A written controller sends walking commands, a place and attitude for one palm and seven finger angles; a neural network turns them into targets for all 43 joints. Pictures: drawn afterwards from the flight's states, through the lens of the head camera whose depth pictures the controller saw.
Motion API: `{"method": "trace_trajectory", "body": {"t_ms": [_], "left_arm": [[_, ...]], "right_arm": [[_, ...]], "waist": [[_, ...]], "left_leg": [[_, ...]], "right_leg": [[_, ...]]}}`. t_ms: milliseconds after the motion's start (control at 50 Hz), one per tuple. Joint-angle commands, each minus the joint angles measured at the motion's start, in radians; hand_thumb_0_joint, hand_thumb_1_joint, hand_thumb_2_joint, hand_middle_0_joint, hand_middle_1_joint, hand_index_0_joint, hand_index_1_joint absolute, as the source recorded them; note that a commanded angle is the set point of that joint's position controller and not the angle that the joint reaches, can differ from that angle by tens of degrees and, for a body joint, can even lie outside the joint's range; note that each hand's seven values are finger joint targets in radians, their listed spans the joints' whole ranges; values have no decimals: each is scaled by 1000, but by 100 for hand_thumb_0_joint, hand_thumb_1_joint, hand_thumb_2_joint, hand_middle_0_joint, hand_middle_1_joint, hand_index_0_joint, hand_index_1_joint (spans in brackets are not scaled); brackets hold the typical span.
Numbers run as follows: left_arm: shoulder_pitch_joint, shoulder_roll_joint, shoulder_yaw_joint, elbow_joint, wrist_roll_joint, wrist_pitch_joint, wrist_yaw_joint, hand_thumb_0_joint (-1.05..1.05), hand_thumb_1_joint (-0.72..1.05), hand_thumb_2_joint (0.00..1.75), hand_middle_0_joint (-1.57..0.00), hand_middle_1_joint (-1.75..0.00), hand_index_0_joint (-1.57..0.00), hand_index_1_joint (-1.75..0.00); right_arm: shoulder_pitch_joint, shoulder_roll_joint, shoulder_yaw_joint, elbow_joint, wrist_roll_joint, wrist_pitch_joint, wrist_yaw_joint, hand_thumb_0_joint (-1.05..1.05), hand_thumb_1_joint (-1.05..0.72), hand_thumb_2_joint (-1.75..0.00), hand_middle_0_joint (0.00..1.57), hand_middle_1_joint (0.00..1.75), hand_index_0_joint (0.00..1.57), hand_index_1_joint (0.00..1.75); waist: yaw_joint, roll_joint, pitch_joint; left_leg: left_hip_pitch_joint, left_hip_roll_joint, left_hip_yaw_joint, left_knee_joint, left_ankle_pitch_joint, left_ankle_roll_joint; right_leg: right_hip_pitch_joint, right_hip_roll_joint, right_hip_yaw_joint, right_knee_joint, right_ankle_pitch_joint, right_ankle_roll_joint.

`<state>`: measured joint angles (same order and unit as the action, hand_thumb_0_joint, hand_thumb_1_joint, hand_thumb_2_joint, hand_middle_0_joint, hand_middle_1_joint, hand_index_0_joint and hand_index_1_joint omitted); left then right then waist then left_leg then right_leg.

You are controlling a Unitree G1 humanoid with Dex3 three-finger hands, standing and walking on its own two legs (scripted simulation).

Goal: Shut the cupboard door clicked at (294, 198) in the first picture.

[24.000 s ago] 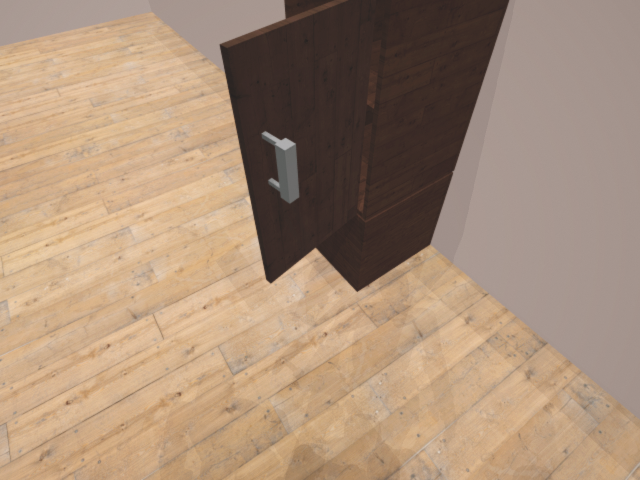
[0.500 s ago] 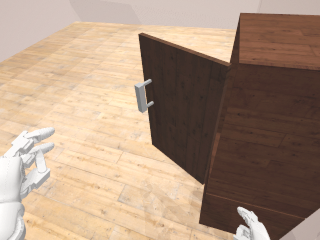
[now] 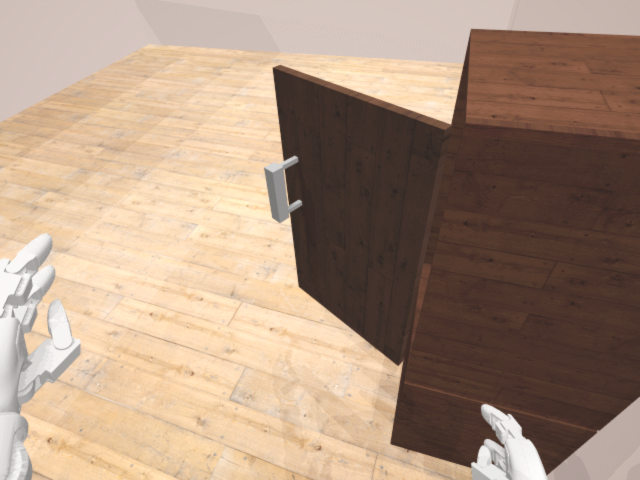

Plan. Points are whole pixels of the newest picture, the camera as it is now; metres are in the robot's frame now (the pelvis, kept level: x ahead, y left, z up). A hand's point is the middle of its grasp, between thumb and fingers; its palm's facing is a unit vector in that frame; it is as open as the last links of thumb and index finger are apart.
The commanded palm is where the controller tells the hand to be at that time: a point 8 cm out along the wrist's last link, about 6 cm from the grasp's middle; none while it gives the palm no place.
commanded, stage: step back with the hand held close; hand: left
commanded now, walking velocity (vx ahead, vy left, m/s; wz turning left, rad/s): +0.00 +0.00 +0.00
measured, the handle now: (286, 188) +0.64 +0.15 +0.02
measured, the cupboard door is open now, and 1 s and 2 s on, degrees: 61 61 61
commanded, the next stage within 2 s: stop stepping back and stand still in 1.68 s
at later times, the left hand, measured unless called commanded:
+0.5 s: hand (49, 352) +0.18 +0.29 +0.15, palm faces +0.36 -0.80 -0.49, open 7.4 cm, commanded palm +0.12 +0.33 +0.17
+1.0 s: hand out of the picture +0.09 +0.29 +0.16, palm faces +0.48 -0.77 -0.41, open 7.4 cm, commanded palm +0.03 +0.33 +0.17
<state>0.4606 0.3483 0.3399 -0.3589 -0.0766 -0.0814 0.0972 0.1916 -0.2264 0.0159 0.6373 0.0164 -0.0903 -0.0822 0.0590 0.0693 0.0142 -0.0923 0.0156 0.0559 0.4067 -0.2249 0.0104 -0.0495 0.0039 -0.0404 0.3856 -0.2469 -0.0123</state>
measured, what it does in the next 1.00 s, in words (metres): shifts its weight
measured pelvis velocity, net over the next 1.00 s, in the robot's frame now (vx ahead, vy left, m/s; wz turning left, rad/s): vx -0.11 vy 0.03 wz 0.01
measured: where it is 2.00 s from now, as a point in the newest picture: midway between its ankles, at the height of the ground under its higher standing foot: outside the picture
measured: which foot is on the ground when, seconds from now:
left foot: down 0.00-1.00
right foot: down 0.00-1.00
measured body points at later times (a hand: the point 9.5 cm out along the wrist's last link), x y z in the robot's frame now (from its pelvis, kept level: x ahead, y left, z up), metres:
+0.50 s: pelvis -0.03 +0.03 -0.01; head -0.02 +0.03 +0.44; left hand +0.16 +0.33 +0.18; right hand +0.14 -0.23 -0.08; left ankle +0.00 +0.11 -0.74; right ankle -0.02 -0.11 -0.74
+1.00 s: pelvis -0.11 +0.03 -0.03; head -0.10 +0.05 +0.42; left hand +0.06 +0.33 +0.18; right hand +0.05 -0.21 -0.10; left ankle +0.00 +0.11 -0.74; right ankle -0.02 -0.11 -0.74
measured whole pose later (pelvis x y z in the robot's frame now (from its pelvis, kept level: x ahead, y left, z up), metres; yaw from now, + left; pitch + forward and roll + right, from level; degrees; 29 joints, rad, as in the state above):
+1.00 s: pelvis -0.11 +0.03 -0.03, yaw +1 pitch -1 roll -1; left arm 0.49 0.39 0.44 -0.51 -0.03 -0.25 0.16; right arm 0.23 -0.22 0.00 0.60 0.00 -0.05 -0.07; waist 0.00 -0.01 0.02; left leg -0.48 0.00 0.06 0.70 -0.33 0.04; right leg -0.42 -0.01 0.00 0.62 -0.19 0.02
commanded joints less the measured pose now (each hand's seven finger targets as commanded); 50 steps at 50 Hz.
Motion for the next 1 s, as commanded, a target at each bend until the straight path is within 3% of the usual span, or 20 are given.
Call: {"method": "trace_trajectory", "body": {"t_ms": [0, 20, 40, 60, 100, 160, 240, 300, 420, 480, 560, 580, 680, 760, 780, 820, 880, 900, 960, 980], "left_arm": [[-85, 180, 114, -192, -1, -55, 15, 0, 90, 90, -20, -30, -20, -30], [-98, 191, 119, -210, -2, -58, 17, 0, 90, 90, -20, -30, -20, -30], [-188, 289, 213, -257, 7, -94, 28, 0, 90, 90, -20, -30, -20, -30], [-110, 238, 170, -192, 8, -101, 26, 0, 90, 90, -20, -30, -20, -30], [-73, 222, 151, -190, 13, -117, 26, 0, 90, 90, -20, -30, -20, -30], [-27, 229, 157, -197, 10, -125, 34, 0, 90, 90, -20, -30, -20, -30], [13, 257, 186, -227, 5, -120, 43, 0, 90, 90, -20, -30, -20, -30], [46, 272, 205, -251, 4, -116, 49, 0, 90, 90, -20, -30, -20, -30], [80, 272, 212, -298, 6, -125, 61, 0, 90, 90, -20, -30, -20, -30], [70, 290, 241, -313, 17, -140, 68, 0, 90, 90, -20, -30, -20, -30], [45, 250, 222, -307, 29, -161, 70, 0, 90, 90, -20, -30, -20, -30], [32, 275, 249, -311, 36, -169, 71, 0, 90, 90, -20, -30, -20, -30], [-26, 254, 234, -335, 50, -190, 71, 0, 90, 90, -20, -30, -20, -30], [-59, 235, 220, -346, 57, -200, 73, 0, 90, 90, -20, -30, -20, -30], [-64, 262, 247, -349, 63, -205, 74, 0, 90, 90, -20, -30, -20, -30], [-58, 244, 231, -343, 59, -210, 75, 0, 90, 90, -20, -30, -20, -30], [-50, 266, 244, -344, 52, -220, 82, 0, 90, 90, -20, -30, -20, -30], [-46, 246, 215, -344, 45, -220, 84, 0, 90, 90, -20, -30, -20, -30], [-20, 272, 228, -352, 41, -230, 98, 0, 90, 90, -20, -30, -20, -30], [-12, 279, 238, -356, 41, -232, 102, 0, 90, 90, -20, -30, -20, -30]], "right_arm": [[-137, -98, -36, -163, -4, -50, -5, 0, -90, -90, 20, 30, 20, 30], [-138, -101, -38, -165, -5, -51, -6, 0, -90, -90, 20, 30, 20, 30], [-132, -127, -46, -195, 4, -27, -2, 0, -90, -90, 20, 30, 20, 30], [-128, -119, -47, -175, -2, -14, -4, 0, -90, -90, 20, 30, 20, 30], [-128, -113, -52, -178, -3, 3, -4, 0, -90, -90, 20, 30, 20, 30], [-117, -120, -64, -190, 0, 27, -7, 0, -90, -90, 20, 30, 20, 30], [-123, -126, -68, -221, 5, 58, -21, 0, -90, -90, 20, 30, 20, 30], [-120, -125, -70, -240, 7, 78, -25, 0, -90, -90, 20, 30, 20, 30], [-108, -133, -70, -261, 8, 87, -24, 0, -90, -90, 20, 30, 20, 30], [-102, -147, -74, -260, 3, 72, -26, 0, -90, -90, 20, 30, 20, 30], [-82, -146, -71, -262, 5, 48, -25, 0, -90, -90, 20, 30, 20, 30], [-90, -153, -74, -259, 3, 40, -26, 0, -90, -90, 20, 30, 20, 30], [-67, -157, -73, -245, -3, 8, -23, 0, -90, -90, 20, 30, 20, 30], [-56, -148, -72, -233, -6, -15, -20, 0, -90, -90, 20, 30, 20, 30], [-57, -155, -76, -229, -10, -20, -21, 0, -90, -90, 20, 30, 20, 30], [-52, -140, -71, -226, -12, -22, -18, 0, -90, -90, 20, 30, 20, 30], [-42, -128, -75, -204, -22, -21, -7, 0, -90, -90, 20, 30, 20, 30], [-38, -109, -65, -196, -22, -17, -1, 0, -90, -90, 20, 30, 20, 30], [-38, -107, -64, -186, -20, -9, 4, 0, -90, -90, 20, 30, 20, 30], [-40, -117, -69, -187, -19, -10, 0, 0, -90, -90, 20, 30, 20, 30]], "waist": [[1, -11, -17], [2, -12, -34], [-32, -15, -7], [-40, -61, -27], [-43, -81, -64], [-47, -76, -137], [-47, -59, -183], [-48, -55, -208], [-51, -8, -181], [-48, 40, -159], [-59, 61, -96], [-55, 66, -95], [-60, 71, -86], [-61, 54, -70], [-60, 47, -72], [-64, 8, -46], [-71, -88, -50], [-76, -129, -51], [-83, -137, -96], [-85, -82, -92]], "left_leg": [[6, 8, -17, -66, 117, 20], [13, 6, -16, -63, 117, 22], [-63, 27, -28, 2, 41, 37], [-62, 21, -36, 37, 35, 36], [-72, 21, -35, 67, 62, 30], [-64, 36, -34, 61, 148, 27], [-75, 64, -47, 39, 325, 26], [-106, 75, -54, 41, 366, 25], [-241, 103, -93, -11, 204, 40], [-376, 122, -126, -63, -1, 62], [-576, 146, -164, -121, -325, 87], [-608, 150, -180, -131, -368, 94], [-676, 159, -193, -113, -482, 101], [-695, 160, -192, -85, -538, 98], [-698, 155, -197, -79, -553, 97], [-664, 121, -174, -18, -519, 82], [-520, 54, -129, 148, -395, 41], [-451, 38, -119, 187, -335, 26], [-347, 34, -118, 180, -271, 26], [-358, 48, -144, 129, -287, 34]], "right_leg": [[-77, -10, 23, -94, 99, 7], [-75, -11, 25, -91, 104, 7], [-160, -68, 131, -137, 131, 2], [-179, -101, 148, -142, 145, -7], [-184, -130, 155, -114, 208, -16], [-156, -123, 126, -45, 313, -9], [-112, -85, 80, 44, 443, 11], [-81, -80, 81, 83, 487, 13], [-64, -49, 83, 121, 331, 21], [-7, -25, 82, 158, 247, 26], [48, -11, 83, 221, 160, 28], [67, -4, 84, 231, 153, 30], [61, -2, 95, 271, 71, 27], [16, -1, 106, 283, -23, 19], [13, -1, 119, 273, -51, 17], [-74, -26, 170, 213, -101, -3], [-263, -130, 315, 48, -179, -57], [-333, -166, 328, 8, -197, -73], [-387, -165, 273, -13, -194, -61], [-379, -133, 240, 14, -186, -49]]}}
